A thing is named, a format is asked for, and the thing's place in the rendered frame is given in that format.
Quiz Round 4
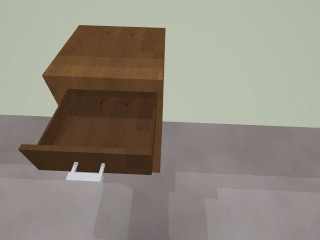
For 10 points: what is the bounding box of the handle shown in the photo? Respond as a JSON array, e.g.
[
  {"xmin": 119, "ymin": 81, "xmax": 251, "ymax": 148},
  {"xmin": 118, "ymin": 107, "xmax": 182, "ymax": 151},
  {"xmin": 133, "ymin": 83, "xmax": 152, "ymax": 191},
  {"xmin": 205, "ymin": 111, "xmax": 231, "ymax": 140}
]
[{"xmin": 66, "ymin": 162, "xmax": 105, "ymax": 185}]

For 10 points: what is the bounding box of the drawer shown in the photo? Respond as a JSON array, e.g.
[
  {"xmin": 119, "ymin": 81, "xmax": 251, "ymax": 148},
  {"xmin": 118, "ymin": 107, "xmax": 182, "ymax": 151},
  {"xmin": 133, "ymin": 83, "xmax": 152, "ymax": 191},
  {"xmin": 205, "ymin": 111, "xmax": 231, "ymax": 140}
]
[{"xmin": 18, "ymin": 89, "xmax": 158, "ymax": 175}]

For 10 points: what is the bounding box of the cabinet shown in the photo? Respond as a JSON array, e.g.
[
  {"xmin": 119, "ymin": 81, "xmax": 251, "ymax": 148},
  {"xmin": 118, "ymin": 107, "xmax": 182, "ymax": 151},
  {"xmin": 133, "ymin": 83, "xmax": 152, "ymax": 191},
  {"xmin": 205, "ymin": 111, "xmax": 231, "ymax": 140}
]
[{"xmin": 42, "ymin": 25, "xmax": 166, "ymax": 173}]

